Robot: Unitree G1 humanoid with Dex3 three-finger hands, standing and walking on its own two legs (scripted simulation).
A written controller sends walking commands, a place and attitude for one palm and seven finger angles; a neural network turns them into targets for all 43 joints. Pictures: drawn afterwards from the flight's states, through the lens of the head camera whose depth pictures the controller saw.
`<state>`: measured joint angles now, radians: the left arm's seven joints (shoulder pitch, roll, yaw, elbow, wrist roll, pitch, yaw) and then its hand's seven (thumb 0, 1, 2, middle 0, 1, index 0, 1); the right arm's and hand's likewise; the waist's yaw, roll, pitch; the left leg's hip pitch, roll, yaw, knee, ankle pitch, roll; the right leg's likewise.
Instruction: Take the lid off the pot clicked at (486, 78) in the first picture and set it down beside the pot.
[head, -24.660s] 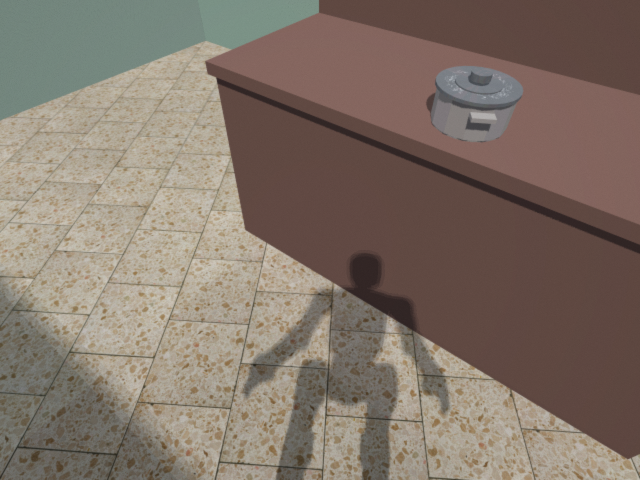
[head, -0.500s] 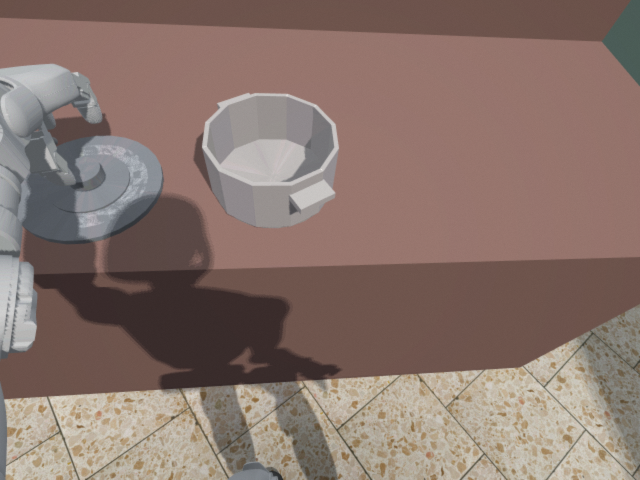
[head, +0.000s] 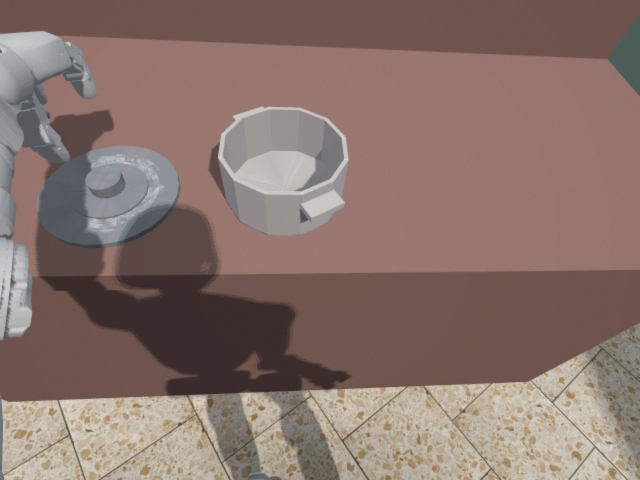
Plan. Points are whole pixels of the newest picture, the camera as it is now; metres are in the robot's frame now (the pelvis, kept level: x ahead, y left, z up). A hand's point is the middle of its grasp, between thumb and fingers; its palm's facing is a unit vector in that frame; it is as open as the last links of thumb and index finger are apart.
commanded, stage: raise the empty hand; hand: left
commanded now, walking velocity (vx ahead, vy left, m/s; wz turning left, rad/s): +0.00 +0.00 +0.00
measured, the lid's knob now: (105, 181) +0.52 +0.28 +0.04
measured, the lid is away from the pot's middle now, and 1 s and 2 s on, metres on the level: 0.25 0.25 0.25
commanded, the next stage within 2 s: draw the hand back to the body in 0.18 s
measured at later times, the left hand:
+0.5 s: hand (48, 107) +0.49 +0.28 +0.19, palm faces -0.32 -0.08 -0.95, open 11.1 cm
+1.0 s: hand (87, 105) +0.44 +0.21 +0.22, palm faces +0.27 -0.91 -0.32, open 11.0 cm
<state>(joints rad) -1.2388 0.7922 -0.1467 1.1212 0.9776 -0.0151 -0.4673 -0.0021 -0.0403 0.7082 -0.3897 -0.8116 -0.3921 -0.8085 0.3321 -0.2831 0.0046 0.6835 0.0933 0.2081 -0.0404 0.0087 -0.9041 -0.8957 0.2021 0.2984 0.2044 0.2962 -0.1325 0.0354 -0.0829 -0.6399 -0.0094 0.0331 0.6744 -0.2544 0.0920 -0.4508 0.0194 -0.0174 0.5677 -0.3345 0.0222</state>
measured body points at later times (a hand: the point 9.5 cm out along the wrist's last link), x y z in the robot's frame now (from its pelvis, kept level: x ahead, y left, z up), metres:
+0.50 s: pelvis +0.00 +0.00 +0.00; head +0.07 +0.01 +0.45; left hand +0.50 +0.28 +0.24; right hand +0.01 -0.28 -0.12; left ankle +0.04 +0.06 -0.72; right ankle -0.04 -0.15 -0.72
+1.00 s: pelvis +0.00 -0.03 +0.02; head +0.03 -0.01 +0.47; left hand +0.42 +0.26 +0.24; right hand +0.15 -0.26 -0.08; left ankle +0.04 +0.06 -0.72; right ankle -0.04 -0.15 -0.72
